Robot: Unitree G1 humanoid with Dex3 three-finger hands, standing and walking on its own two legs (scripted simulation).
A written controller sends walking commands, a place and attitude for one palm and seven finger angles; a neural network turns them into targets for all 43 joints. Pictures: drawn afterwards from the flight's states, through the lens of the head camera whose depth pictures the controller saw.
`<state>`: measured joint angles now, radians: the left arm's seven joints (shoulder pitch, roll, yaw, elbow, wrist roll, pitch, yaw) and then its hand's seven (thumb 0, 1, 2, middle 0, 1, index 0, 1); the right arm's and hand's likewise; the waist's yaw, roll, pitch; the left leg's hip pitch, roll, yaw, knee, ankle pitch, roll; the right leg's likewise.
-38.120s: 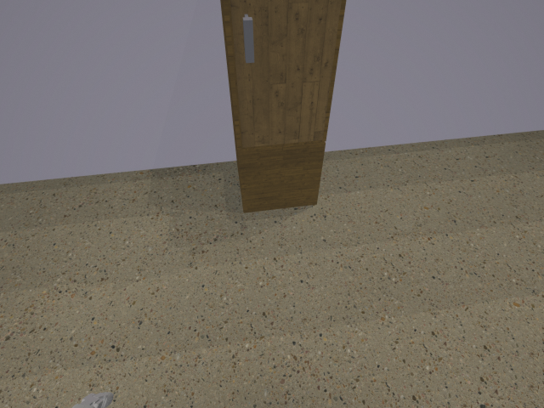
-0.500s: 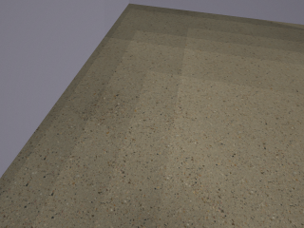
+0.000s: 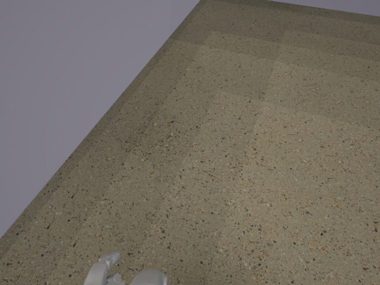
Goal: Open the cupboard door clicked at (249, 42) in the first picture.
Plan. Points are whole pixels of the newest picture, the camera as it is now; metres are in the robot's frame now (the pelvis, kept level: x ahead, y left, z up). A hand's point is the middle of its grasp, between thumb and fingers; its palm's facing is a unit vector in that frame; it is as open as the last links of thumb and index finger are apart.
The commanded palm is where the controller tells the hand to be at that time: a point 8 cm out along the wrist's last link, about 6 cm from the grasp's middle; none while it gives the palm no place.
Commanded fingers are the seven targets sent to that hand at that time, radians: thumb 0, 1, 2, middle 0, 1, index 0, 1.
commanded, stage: turn to face it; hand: left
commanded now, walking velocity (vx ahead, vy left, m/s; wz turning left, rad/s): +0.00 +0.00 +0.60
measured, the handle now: out of the picture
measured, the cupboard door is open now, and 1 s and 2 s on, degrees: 53 53 53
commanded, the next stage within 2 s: none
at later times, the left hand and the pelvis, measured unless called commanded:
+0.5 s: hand out of the picture +0.03 +0.26 -0.18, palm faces +0.34 -0.91 -0.24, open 7.4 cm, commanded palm none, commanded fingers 0.00 0.90 0.90 -0.20 -0.30 -0.20 -0.30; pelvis +0.04 +0.03 +0.00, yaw +18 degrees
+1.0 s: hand out of the picture +0.05 +0.17 -0.14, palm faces +0.54 -0.80 -0.27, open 7.4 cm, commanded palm none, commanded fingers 0.00 0.90 0.90 -0.20 -0.30 -0.20 -0.30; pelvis +0.07 -0.04 +0.01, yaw +36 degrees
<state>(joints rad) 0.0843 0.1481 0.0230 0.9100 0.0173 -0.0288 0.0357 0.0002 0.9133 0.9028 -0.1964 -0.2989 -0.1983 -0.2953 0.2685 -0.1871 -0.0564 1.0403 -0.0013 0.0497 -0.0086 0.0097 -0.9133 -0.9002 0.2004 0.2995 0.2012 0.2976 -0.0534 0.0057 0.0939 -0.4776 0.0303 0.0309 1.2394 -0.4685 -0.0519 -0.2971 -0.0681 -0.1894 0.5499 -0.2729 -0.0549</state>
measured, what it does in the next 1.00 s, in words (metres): steps on the spot, turning left: left foot, then right foot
